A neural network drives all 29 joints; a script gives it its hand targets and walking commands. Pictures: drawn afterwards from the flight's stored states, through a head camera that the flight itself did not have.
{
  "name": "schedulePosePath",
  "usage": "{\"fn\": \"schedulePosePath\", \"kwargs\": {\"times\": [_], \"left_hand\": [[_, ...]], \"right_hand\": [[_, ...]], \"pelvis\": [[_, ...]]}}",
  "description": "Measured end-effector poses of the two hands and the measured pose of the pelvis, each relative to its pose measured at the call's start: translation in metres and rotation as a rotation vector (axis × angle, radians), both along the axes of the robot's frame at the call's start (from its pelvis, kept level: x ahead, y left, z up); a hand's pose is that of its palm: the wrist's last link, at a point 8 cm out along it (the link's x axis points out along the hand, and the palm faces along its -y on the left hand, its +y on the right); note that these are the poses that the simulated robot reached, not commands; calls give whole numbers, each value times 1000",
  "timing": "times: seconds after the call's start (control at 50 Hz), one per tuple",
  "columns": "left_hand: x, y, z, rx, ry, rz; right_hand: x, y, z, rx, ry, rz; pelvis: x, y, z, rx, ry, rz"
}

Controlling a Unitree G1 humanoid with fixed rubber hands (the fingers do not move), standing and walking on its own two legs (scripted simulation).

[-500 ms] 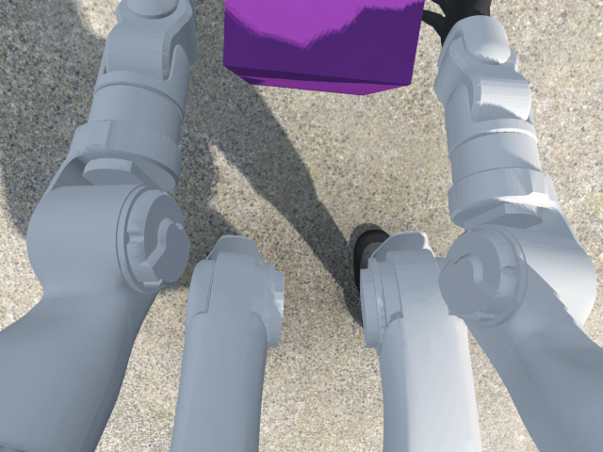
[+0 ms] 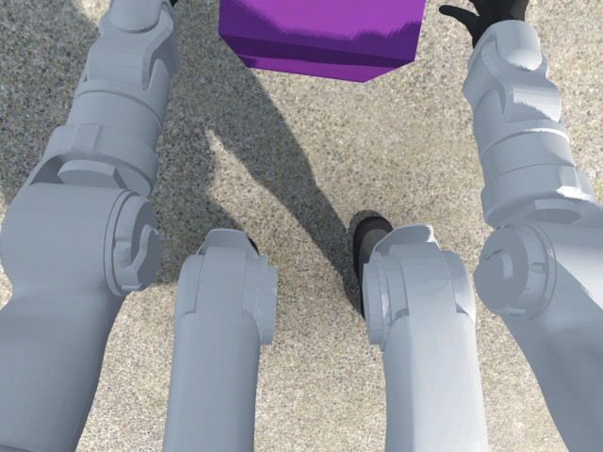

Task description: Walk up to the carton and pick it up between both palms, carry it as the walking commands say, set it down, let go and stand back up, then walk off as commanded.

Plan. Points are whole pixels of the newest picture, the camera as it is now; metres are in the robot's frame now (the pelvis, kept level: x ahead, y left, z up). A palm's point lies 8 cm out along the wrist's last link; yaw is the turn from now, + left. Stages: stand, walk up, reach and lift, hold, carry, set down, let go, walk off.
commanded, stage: set down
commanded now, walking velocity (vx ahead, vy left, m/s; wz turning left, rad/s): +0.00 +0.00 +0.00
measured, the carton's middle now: out of the picture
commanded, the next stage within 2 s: let go in 1.46 s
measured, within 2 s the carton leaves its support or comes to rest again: neither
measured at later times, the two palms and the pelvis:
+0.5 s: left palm out of the picture +0.56 +0.14 -0.12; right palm out of the picture +0.52 -0.19 -0.13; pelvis -0.02 -0.01 +0.04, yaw +1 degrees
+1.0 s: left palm out of the picture +0.58 +0.16 +0.05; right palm out of the picture +0.53 -0.18 +0.03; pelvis +0.02 -0.01 +0.16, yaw +2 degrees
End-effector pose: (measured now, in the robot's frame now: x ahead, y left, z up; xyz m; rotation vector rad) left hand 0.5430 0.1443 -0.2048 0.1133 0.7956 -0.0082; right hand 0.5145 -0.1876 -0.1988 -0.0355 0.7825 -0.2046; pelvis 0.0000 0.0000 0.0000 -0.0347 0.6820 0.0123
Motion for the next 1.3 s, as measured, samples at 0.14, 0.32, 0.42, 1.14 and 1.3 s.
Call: {"fn": "schedulePosePath", "kwargs": {"times": [0.14, 0.32, 0.42, 1.14, 1.3], "left_hand": [[13, 16, 10, 15, -51, 32], [32, 3, 41, 18, -132, 10], [25, 3, 62, 32, -151, 10], [41, 6, 294, 6, -134, 18], [37, 11, 347, 6, -180, 28]], "right_hand": [[10, -2, 4, 13, -14, 18], [31, 3, 36, 11, -117, 14], [18, -6, 54, 10, -142, -10], [27, -19, 287, -31, -150, -33], [25, -4, 332, 25, -165, -19]], "pelvis": [[-3, -7, -2, 8, -12, 4], [-4, -11, 1, 19, -53, 1], [-12, -11, 20, 25, -119, -4], [32, -9, 195, 23, 132, -6], [47, -12, 244, 35, 114, -18]]}}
